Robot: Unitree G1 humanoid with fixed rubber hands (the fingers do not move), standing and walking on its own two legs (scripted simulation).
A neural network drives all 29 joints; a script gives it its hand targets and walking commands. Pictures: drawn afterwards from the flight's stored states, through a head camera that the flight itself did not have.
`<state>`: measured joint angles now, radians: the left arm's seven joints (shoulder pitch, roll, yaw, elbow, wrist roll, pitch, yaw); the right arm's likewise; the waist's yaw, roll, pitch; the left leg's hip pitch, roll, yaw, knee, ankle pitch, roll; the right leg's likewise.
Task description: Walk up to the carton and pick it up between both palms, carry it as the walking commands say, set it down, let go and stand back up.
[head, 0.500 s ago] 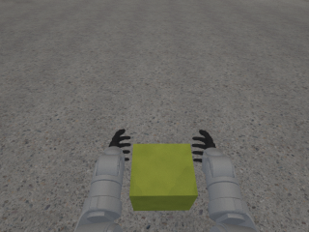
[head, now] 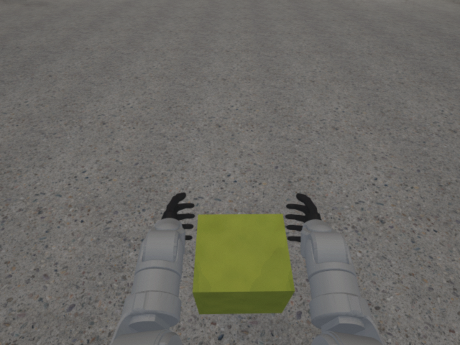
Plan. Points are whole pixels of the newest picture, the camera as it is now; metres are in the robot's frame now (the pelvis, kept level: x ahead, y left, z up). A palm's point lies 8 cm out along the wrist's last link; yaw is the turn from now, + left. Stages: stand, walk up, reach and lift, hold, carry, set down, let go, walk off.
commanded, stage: hold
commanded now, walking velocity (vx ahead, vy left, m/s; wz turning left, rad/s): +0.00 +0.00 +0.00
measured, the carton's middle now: (240, 264) +0.29 +0.00 -0.05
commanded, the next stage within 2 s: carry in 0.04 s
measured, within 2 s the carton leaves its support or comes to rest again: neither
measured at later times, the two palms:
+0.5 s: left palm (202, 223) +0.30 +0.07 +0.07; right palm (343, 232) +0.29 -0.18 +0.07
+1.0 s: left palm (204, 244) +0.25 +0.06 +0.08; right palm (357, 252) +0.25 -0.19 +0.08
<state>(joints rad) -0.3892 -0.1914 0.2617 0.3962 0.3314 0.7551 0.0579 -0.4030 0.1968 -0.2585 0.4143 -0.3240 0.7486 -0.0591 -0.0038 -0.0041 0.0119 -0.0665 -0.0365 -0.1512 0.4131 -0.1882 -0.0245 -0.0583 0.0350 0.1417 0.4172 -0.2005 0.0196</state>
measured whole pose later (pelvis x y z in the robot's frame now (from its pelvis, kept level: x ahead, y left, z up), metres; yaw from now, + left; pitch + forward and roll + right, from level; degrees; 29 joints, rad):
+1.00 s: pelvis -0.03 -0.06 -0.02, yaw -1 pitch +3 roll +0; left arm -0.27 -0.16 0.02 -0.21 0.08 1.22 0.27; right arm -0.24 0.15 -0.04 -0.25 -0.07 1.22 -0.28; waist 0.00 0.00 -0.12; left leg -0.51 0.11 0.07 0.87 -0.48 -0.06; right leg -0.48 0.00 -0.09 0.65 -0.24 -0.06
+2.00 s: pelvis -0.13 -0.26 -0.01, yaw -2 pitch +4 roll +1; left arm -0.24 -0.15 0.00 -0.28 0.08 1.20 0.26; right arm -0.21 0.14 -0.03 -0.33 -0.06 1.20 -0.27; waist -0.01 0.01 -0.07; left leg -0.52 0.12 0.12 0.98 -0.53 -0.05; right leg -0.42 -0.04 -0.18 0.59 -0.24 -0.08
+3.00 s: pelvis -0.25 -0.53 -0.01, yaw -2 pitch +4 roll -2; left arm -0.24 -0.15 0.03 -0.32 0.06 1.19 0.27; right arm -0.26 0.15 -0.03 -0.29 -0.08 1.18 -0.26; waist 0.02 0.02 -0.06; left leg -0.34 0.18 0.13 0.56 -0.27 -0.06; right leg -0.42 -0.04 -0.09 0.68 -0.39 0.03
